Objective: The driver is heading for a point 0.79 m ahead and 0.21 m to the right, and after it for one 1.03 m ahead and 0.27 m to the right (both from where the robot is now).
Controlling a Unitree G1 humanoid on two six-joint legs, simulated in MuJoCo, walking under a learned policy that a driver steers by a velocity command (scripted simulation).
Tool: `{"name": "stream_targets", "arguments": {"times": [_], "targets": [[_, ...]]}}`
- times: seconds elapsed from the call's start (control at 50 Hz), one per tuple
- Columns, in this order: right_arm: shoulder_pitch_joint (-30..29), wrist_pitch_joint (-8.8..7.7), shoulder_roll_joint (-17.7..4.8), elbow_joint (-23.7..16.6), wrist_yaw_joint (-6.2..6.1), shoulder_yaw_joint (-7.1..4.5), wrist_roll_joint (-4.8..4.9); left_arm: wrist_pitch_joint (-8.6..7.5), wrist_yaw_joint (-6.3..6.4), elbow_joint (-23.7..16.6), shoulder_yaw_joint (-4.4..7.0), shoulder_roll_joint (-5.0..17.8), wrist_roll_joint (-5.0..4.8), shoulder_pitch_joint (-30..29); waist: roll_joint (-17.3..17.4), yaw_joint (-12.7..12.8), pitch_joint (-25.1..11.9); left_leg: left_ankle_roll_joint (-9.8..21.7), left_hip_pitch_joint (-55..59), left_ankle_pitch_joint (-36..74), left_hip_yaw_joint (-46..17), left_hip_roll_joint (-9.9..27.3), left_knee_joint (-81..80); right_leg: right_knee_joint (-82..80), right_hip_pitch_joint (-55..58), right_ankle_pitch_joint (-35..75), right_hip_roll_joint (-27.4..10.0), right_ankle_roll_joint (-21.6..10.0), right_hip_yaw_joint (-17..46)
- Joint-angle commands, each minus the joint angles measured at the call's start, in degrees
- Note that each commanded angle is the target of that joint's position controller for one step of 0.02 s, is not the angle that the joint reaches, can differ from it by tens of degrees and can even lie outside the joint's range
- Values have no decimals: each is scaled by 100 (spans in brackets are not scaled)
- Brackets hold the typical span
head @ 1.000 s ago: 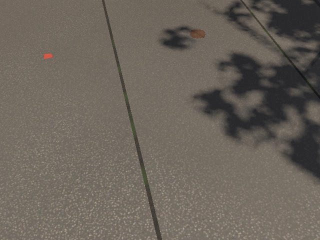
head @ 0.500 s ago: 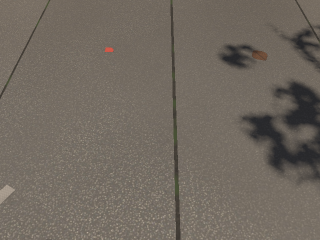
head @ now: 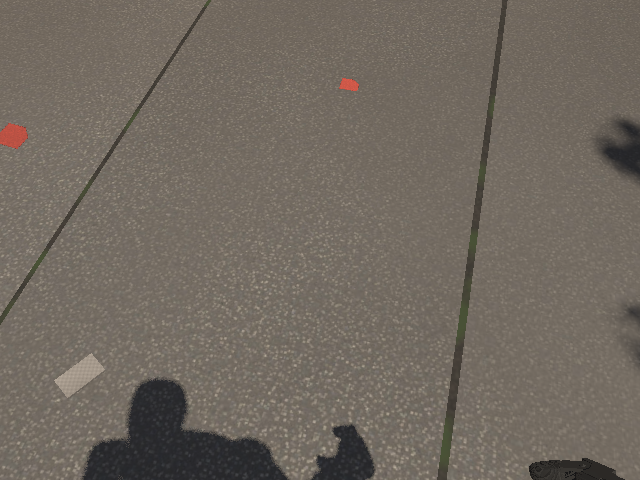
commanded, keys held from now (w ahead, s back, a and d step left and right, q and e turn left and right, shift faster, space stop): w+e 0.86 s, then w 0.14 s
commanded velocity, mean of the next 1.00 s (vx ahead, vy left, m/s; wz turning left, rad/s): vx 0.50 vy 0.00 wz -0.48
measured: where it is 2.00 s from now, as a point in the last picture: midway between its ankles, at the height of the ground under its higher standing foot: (436, 369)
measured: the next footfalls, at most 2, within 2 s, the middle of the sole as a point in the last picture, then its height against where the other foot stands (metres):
right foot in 0.46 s outside the picture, level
left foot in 1.00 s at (402, 340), level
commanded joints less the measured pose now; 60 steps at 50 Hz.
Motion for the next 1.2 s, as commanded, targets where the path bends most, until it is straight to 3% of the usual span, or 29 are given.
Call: {"name": "stream_targets", "arguments": {"times": [0.02, 0.06, 0.12, 0.24, 0.32, 0.38, 0.42, 0.44, 0.46, 0.48, 0.5, 0.52, 0.56, 0.58, 0.62, 0.68, 0.8, 0.88, 0.94, 0.98, 1.0, 1.02, 1.04, 1.06, 1.08, 1.12, 1.14, 1.16, 1.2], "targets": [[1396, -64, -798, 285, -105, -294, 135, -108, 8, -557, 226, 751, -12, -387, 325, -740, -674, 684, 2631, 357, -2280, 2046, -1969, 1376, -2617, 759, -310, -205, 442], [1177, -158, -457, 346, -127, -201, 159, 59, -59, -347, 233, 559, 148, -158, 489, -437, -303, 358, 1798, 690, -1373, 1600, -2295, 1061, -2121, 995, -426, -109, 372], [1384, -332, -490, 511, -135, -218, 204, 213, -178, -418, 276, 391, 172, -356, 432, -280, -146, 315, 1633, 1248, -776, 1514, -2542, 972, -2319, 1298, -413, -59, 295], [1785, -364, -412, 765, -195, -196, 184, 214, -314, -908, 235, 275, 185, -1699, 389, -414, 224, 239, 1808, 1904, 210, 1300, -2623, -291, -3079, 2581, -415, 32, -1], [2161, -333, -631, 957, -269, -225, 190, 196, -399, -1242, 142, 237, 216, -2544, 316, -630, 322, 159, 2297, 2646, 548, 1468, -2526, -1546, -2800, 2795, -246, -121, -498], [2264, -247, -810, 1060, -336, -255, 168, 200, -377, -1331, 176, 370, 235, -2565, 362, -544, 133, 52, 2977, 4497, 796, 1585, -1854, -1926, -2419, 2178, 102, -400, -787], [2195, -153, -1005, 1067, -382, -303, 135, 209, -318, -1223, 248, 522, 243, -2055, 529, -275, -256, 42, 3216, 5891, 909, 1639, -787, -1974, -1757, 1478, 483, -668, -934], [2171, -91, -1090, 1045, -380, -328, 120, 181, -286, -1091, 322, 656, 244, -1557, 540, -70, -570, 69, 3111, 5830, 895, 1666, 101, -2149, -1159, 1212, 646, -822, -876], [2101, -52, -1131, 991, -348, -339, 139, 130, -224, -845, 437, 849, 287, -774, 329, 307, -981, -15, 2560, 4922, 951, 1569, 1412, -2666, -41, 1294, 740, -1014, -687], [2162, -74, -863, 808, -308, -282, 134, 127, -127, -737, 616, 1402, 328, -206, -340, 442, -1466, -173, 1254, 2161, 946, 1260, 3218, -2844, 1250, 800, -432, -1354, 859], [2137, -126, -481, 338, -185, -236, 243, 194, -115, -887, 746, 1924, 211, -554, -1531, 5, -1844, -530, -1229, -2119, 236, -176, 5224, -3673, 2593, 989, -1840, -2403, 4297], [1400, -206, -842, 207, -166, -273, 169, 248, -92, -888, 719, 1742, 76, -520, -373, 246, -1496, -463, -1902, -1612, -779, 166, 5215, -4036, 2392, 1221, -1748, -2243, 4001], [1346, -328, -752, 208, -154, -238, 238, 203, -25, -831, 583, 1210, 72, -1017, 270, -260, -409, -436, -1598, -816, -775, 633, 4185, -4184, 951, 2415, -1378, -1748, 2697], [1363, -251, -721, 215, -160, -239, 140, 150, 3, -848, 537, 1073, 48, -1209, 329, -457, -275, -504, -1252, -787, -812, 747, 3799, -4211, 471, 2928, -1071, -1566, 2245], [1553, -26, -625, 242, -123, -220, 0, 26, 0, -879, 477, 967, 16, -1306, 170, -651, -393, -660, -770, -751, -762, 774, 3386, -4294, 52, 3528, -739, -1459, 1787], [1185, 118, -530, 53, -73, -194, 1, -66, -27, -819, 524, 1190, 16, -1039, -7, -609, -320, -832, -939, -326, -587, 759, 2712, -4414, -174, 3635, -478, -1370, 1545], [-157, 108, -562, -420, -34, -146, 61, -31, -15, -734, 536, 1223, 30, -338, -349, -70, -180, -887, -1454, 820, -581, 568, 1087, -4287, 413, 3453, -354, -1062, 1747], [-642, 18, -619, -647, -3, -103, 112, -14, 45, -740, 540, 1289, 101, -120, -438, 81, -164, -750, -1305, 850, -583, 344, 314, -3955, 868, 3905, -514, -997, 1973], [-22, -60, -785, -500, -24, -156, 120, -61, 96, -798, 531, 1351, 124, -398, -543, -265, -245, -457, -48, 554, -584, 183, -289, -3637, 694, 4467, -649, -694, 2012], [1309, -163, -1028, -84, -127, -284, 93, -117, 49, -760, 509, 1353, 115, -507, -227, -901, -861, -192, 1639, 404, -492, 55, -764, -2065, 485, 5213, -238, -480, 1625], [2179, -215, -1368, -11, -215, -362, -21, -154, 10, -880, 406, 1017, 89, -421, 271, -1201, -1597, 79, 2862, -577, -1665, 1149, -882, -532, -226, 3794, 85, -365, 1319], [2363, -156, -1971, 105, -210, -522, -76, -134, -12, -913, 329, 543, -90, 521, 1852, -743, -2186, 875, 4090, -1039, -4554, 2549, -1593, 1116, -1915, -143, 1094, -113, 764], [1957, -90, -1459, 73, -153, -448, 80, -83, 47, -728, 356, 994, 110, 321, 892, -647, -1518, 916, 3444, -1203, -5019, 2434, -1909, 1614, -2494, -181, 782, -154, 971], [1443, -100, -1045, -19, -131, -347, 156, -69, 29, -786, 373, 1018, 142, -200, 290, -560, -723, 892, 2620, -172, -3966, 2196, -1838, 1632, -2449, 307, 602, -106, 959], [1258, -133, -790, 20, -101, -271, 158, -74, 16, -861, 342, 946, 165, -544, 15, -520, -525, 832, 2206, 1398, -3148, 1913, -1735, 1426, -2306, 512, 459, -56, 865], [1368, -212, -595, 250, -88, -181, 241, 10, -24, -921, 317, 863, 270, -669, 415, -354, -520, 673, 1895, 3855, -2108, 1420, -1627, 935, -1983, 565, 201, 106, 581], [1333, -230, -653, 321, -74, -184, 270, 58, -47, -905, 277, 774, 257, -613, 558, -276, -726, 717, 1848, 4254, -1919, 1302, -1642, 765, -1769, 569, 224, 200, 443], [1500, -270, -632, 402, -55, -168, 275, 75, -45, -921, 267, 755, 279, -702, 538, -299, -670, 706, 1783, 5096, -1781, 1213, -1575, 575, -1731, 601, 233, 258, 374], [1619, -248, -854, 522, -74, -229, 273, 114, -31, -978, 204, 635, 249, -859, 562, -251, -734, 765, 1852, 5539, -1620, 1155, -1513, 113, -1826, 708, 243, 404, 251]]}}
Velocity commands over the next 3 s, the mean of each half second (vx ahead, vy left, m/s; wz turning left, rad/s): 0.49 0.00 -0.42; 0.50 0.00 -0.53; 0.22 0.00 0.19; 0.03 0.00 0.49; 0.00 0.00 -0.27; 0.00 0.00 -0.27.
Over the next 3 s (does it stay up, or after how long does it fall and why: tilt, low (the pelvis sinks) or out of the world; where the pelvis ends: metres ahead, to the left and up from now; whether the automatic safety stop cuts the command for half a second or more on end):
stays up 0.63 -0.15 0.01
